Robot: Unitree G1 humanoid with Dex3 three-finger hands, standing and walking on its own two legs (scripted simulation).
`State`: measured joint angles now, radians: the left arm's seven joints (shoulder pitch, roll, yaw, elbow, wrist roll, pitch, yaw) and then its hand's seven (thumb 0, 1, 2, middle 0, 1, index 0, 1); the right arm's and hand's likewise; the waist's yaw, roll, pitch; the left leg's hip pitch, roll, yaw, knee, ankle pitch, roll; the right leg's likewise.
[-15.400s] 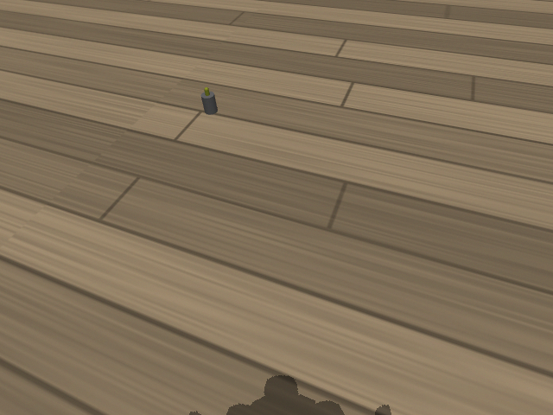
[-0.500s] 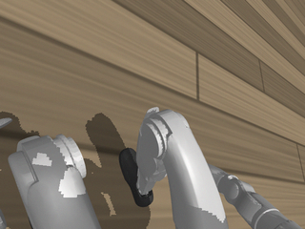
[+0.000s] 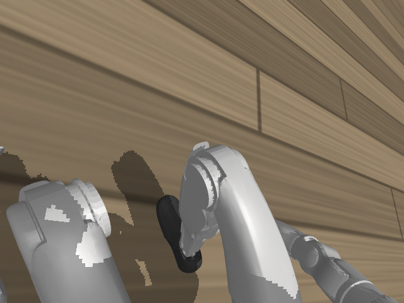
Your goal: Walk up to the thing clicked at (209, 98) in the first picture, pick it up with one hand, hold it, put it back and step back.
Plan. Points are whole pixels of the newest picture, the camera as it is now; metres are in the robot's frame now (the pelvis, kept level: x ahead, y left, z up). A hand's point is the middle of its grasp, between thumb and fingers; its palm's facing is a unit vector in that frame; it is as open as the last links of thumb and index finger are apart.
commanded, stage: settle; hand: left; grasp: from the side
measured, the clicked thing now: out of the picture +0.43 +0.28 -0.20
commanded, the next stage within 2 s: none
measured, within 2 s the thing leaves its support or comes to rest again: leaves its support in 0.50 s
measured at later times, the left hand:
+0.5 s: hand out of the picture +0.41 +0.28 -0.17, palm faces +0.35 -0.93 -0.04, open 9.0 cm
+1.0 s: hand out of the picture +0.39 +0.30 -0.05, palm faces +0.31 -0.95 -0.09, open 9.1 cm
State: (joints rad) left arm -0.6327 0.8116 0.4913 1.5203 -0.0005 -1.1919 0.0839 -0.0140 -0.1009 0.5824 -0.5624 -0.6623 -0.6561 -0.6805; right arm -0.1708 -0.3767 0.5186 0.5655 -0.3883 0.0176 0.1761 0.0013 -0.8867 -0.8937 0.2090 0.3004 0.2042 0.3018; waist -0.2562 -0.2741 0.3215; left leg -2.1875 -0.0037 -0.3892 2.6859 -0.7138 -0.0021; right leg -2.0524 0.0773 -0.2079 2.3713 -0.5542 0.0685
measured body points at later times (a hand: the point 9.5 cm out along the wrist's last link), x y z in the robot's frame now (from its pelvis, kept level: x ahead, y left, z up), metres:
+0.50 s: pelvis +0.01 +0.00 +0.01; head +0.22 +0.20 +0.34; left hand +0.38 +0.33 -0.16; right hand +0.18 -0.25 -0.03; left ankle +0.08 +0.12 -0.25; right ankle +0.16 -0.14 -0.25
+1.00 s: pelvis +0.02 -0.01 +0.05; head +0.21 +0.14 +0.43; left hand +0.37 +0.35 -0.05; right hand +0.23 -0.23 -0.03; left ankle +0.08 +0.12 -0.25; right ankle +0.16 -0.14 -0.25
